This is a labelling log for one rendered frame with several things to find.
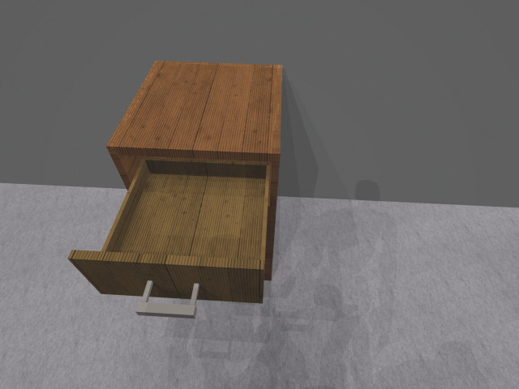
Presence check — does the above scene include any drawer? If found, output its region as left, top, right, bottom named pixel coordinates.
left=68, top=157, right=270, bottom=304

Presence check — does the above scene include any cabinet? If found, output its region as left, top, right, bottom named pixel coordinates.
left=106, top=61, right=282, bottom=280

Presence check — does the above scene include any handle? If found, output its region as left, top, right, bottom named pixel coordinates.
left=135, top=280, right=199, bottom=318

